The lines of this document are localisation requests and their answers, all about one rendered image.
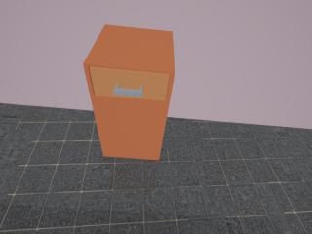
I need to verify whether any cabinet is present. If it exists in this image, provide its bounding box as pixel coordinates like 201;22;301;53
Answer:
83;24;176;161

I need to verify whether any drawer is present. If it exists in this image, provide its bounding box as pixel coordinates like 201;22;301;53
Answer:
89;66;170;101

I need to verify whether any handle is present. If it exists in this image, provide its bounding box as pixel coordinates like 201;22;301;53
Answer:
113;83;143;97

